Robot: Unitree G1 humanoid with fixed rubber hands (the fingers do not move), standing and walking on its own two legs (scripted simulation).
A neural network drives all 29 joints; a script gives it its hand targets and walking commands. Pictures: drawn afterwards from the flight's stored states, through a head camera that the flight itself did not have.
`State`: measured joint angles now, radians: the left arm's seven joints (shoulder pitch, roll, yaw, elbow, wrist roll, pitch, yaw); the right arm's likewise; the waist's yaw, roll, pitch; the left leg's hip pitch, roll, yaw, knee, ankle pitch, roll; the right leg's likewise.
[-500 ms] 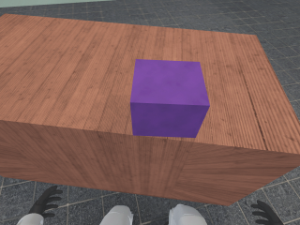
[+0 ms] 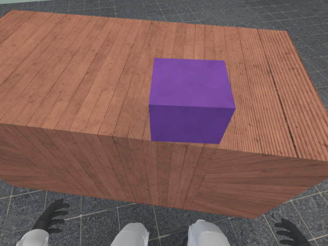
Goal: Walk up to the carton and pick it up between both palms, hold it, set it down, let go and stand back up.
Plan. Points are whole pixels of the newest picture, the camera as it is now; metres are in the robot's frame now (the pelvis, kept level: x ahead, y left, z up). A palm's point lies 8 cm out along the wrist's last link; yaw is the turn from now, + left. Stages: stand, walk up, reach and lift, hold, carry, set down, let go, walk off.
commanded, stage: walk up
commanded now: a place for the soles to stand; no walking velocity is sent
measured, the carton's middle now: (187, 101) +0.46 -0.04 +0.06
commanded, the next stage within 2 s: reach and lift in 1.12 s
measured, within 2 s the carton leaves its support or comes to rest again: neither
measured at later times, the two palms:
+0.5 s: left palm (42, 232) +0.14 +0.31 -0.08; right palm out of the picture +0.12 -0.31 -0.07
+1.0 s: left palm (43, 226) +0.15 +0.31 -0.08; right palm (300, 243) +0.13 -0.31 -0.08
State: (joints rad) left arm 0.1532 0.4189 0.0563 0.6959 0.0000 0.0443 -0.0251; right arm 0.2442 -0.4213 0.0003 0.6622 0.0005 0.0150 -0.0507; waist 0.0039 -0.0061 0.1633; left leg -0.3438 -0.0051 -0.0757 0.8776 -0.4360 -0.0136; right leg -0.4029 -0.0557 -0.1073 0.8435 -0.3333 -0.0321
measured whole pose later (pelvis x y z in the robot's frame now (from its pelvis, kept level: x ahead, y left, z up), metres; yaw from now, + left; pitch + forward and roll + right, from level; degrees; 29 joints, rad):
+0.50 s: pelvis +0.01 +0.00 +0.00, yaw +0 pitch -5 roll -1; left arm 0.15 0.42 0.06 0.71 0.00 0.06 -0.03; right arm 0.23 -0.42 0.00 0.67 0.00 -0.01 -0.05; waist 0.00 -0.01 0.17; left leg -0.36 0.01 -0.08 0.87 -0.43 -0.02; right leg -0.40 -0.04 -0.11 0.84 -0.37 -0.03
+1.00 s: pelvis +0.02 +0.00 +0.00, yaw +1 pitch -4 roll +0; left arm 0.14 0.42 0.06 0.71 0.00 0.04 -0.03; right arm 0.23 -0.42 0.00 0.67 0.00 0.01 -0.05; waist 0.00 0.00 0.17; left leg -0.36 0.00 -0.08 0.85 -0.43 -0.03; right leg -0.40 -0.05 -0.11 0.83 -0.37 -0.03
